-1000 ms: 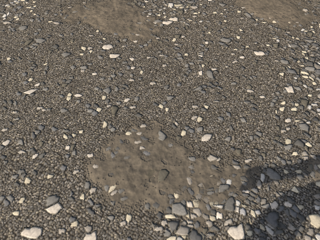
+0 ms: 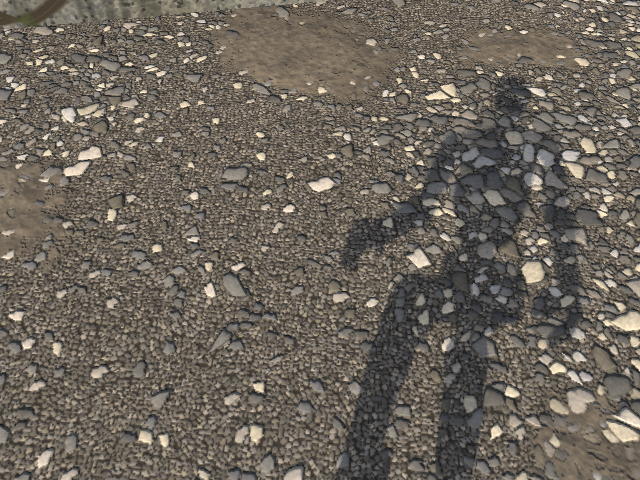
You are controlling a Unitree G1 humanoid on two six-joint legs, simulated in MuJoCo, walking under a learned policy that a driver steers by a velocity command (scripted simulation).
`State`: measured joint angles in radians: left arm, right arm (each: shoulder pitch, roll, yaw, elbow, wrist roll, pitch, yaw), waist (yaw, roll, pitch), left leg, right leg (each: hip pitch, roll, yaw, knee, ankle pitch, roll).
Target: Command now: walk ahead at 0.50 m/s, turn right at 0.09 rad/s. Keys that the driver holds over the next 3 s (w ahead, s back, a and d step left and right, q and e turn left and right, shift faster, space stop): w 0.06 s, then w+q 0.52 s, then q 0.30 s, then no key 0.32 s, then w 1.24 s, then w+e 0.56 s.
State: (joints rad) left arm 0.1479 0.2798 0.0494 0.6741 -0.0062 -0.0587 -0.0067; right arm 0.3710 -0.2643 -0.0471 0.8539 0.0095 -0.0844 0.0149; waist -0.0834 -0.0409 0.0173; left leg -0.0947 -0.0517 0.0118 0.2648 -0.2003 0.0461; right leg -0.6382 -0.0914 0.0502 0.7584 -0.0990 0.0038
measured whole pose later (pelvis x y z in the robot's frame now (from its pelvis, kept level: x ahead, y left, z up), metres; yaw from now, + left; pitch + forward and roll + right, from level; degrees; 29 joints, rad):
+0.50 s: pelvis +0.27 -0.05 +0.00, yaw +11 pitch +1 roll -2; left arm 0.32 0.27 0.07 0.83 0.01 -0.09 0.00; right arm 0.18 -0.31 -0.07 0.77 0.02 -0.03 0.01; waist 0.05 0.05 0.02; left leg -0.70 0.11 -0.06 0.88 -0.05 -0.01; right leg -0.03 0.02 -0.18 0.24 -0.22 -0.03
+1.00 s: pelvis +0.46 +0.05 -0.01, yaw +27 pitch +3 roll -1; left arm 0.10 0.31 0.06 0.74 0.01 -0.02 0.04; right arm 0.19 -0.30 -0.07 0.68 0.00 0.00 -0.01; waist -0.02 -0.03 0.06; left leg -0.34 -0.11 -0.09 0.43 -0.13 0.08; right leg -0.64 -0.06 0.09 0.95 -0.28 0.09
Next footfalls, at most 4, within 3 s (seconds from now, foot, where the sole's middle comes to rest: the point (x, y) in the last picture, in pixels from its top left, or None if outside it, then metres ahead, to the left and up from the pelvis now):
0.18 right None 0.27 -0.15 -0.78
0.70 left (232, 472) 0.51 0.15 -0.78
1.16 right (317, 401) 0.65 -0.04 -0.78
1.78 right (261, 309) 0.90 0.08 -0.78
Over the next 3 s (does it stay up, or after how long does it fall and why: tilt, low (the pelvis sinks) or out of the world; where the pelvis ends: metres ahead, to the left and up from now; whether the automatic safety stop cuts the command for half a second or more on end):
stays up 1.31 0.39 -0.02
